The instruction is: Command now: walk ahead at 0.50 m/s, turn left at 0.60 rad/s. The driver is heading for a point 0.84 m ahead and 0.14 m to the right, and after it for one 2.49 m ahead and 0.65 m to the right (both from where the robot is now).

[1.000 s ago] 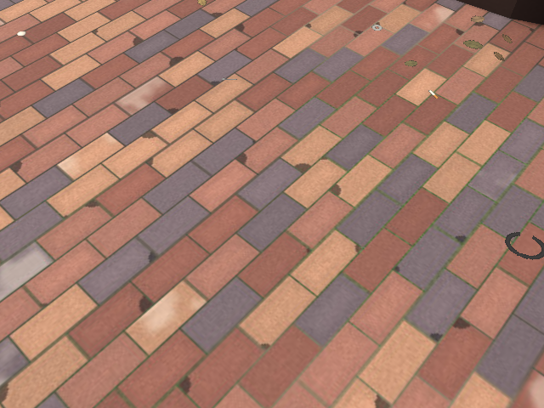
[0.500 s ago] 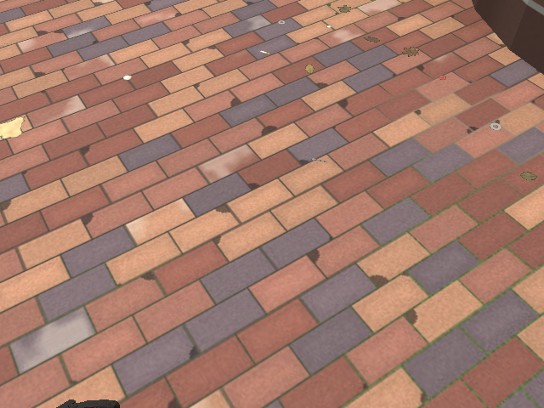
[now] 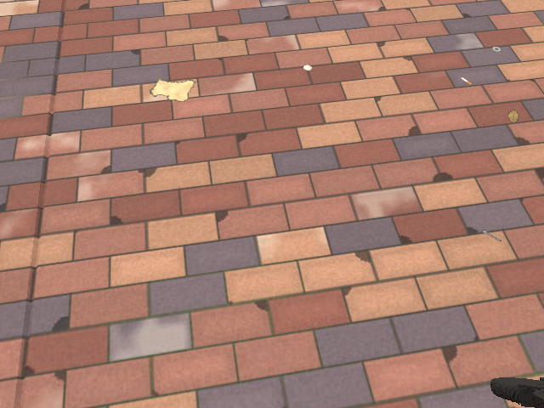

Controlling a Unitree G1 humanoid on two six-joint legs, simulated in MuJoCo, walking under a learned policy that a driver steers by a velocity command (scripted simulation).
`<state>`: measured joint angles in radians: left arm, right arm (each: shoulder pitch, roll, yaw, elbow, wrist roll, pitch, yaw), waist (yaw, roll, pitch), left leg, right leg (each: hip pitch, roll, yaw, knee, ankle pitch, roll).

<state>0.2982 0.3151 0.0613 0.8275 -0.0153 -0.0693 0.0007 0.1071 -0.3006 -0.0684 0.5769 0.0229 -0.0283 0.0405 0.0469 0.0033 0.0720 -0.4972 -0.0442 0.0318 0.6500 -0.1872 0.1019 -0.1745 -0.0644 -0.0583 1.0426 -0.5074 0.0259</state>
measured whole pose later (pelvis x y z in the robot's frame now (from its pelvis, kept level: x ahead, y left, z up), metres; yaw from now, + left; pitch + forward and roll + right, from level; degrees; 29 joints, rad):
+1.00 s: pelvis +0.58 -0.03 +0.01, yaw -16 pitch +2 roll +1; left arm 0.38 0.31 0.06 0.75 -0.03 -0.02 0.02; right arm 0.07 -0.27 -0.04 0.64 -0.01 -0.12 0.01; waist 0.07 -0.03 0.00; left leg -0.43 -0.05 -0.03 0.52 -0.13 0.01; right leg -0.20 0.10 0.22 0.85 -0.52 -0.05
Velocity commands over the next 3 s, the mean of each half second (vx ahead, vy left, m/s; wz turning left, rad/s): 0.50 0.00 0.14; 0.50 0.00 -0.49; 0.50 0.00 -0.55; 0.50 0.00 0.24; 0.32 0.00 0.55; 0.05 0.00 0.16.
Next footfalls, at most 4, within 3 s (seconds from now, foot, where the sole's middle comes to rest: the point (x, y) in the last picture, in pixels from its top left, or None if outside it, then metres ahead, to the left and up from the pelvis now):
0.46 right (345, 400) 0.45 -0.12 -0.75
0.94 left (277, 285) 0.74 0.05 -0.75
1.46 right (409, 244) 0.88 -0.32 -0.75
2.02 left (382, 145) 1.26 -0.27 -0.75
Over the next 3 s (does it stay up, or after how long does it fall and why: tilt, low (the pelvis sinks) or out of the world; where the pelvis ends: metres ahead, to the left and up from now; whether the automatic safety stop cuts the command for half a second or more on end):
stays up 1.35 -0.38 0.02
